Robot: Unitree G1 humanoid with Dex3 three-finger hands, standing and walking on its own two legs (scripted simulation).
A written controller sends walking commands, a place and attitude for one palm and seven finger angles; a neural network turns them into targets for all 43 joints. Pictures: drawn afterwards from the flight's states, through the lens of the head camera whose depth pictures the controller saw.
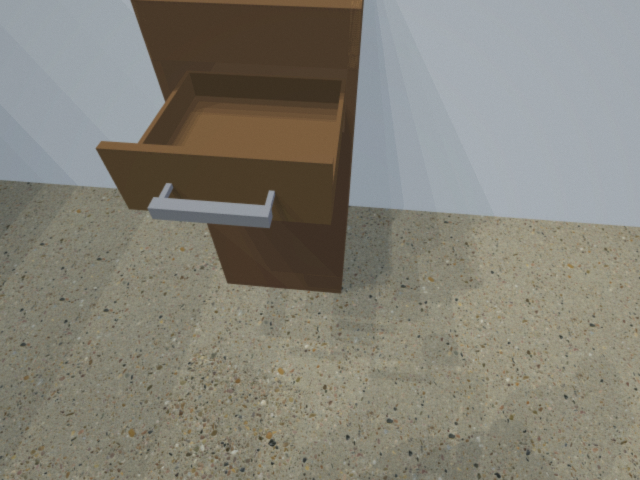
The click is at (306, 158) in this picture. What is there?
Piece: drawer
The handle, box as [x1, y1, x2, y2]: [147, 183, 274, 227]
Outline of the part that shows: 147,208 152,218 269,227 272,216 271,205 274,197 274,191 269,190 264,205 168,198 167,197 172,188 171,183 166,183 159,196 153,197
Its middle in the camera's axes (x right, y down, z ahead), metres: -0.18 -0.06 +0.65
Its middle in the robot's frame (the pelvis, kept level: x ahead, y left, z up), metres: +0.53 +0.21 +0.01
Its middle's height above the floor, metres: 0.79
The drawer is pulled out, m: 0.30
